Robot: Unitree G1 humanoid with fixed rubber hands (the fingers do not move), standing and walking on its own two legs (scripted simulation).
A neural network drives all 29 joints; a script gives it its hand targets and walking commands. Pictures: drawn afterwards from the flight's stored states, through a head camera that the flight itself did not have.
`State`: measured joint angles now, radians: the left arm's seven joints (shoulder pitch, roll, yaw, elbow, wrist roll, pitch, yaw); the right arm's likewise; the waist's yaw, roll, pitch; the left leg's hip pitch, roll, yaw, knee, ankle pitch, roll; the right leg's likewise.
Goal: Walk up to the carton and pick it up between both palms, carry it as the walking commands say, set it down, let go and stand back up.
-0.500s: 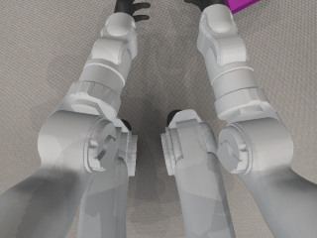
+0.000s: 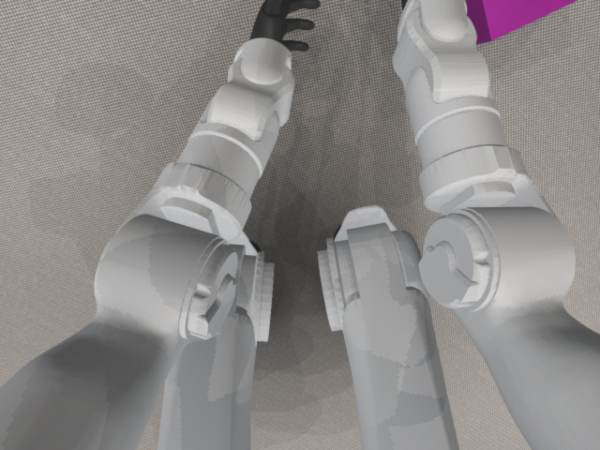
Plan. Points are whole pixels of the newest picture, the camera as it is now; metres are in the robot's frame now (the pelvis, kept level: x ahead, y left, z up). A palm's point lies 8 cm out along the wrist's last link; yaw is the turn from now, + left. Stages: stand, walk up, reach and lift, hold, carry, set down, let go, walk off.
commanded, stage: set down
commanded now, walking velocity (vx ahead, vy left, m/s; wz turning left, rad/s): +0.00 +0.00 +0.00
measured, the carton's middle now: out of the picture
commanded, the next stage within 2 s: none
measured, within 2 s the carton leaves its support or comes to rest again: rests again in 1.44 s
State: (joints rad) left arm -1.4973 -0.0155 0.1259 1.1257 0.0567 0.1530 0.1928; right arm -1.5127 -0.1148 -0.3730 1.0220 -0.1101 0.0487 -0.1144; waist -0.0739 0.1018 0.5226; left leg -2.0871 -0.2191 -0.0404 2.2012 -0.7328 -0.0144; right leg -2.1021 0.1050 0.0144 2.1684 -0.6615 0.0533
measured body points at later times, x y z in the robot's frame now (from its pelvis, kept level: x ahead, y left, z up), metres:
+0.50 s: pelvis -0.02 -0.03 -0.01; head +0.35 -0.07 +0.21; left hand +0.60 -0.03 -0.11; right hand +0.47 -0.18 -0.24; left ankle +0.07 +0.10 -0.36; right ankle +0.08 -0.13 -0.36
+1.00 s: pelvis -0.02 -0.01 -0.03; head +0.36 -0.02 +0.19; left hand +0.60 +0.07 -0.17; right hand +0.51 -0.20 -0.24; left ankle +0.06 +0.10 -0.36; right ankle +0.08 -0.12 -0.36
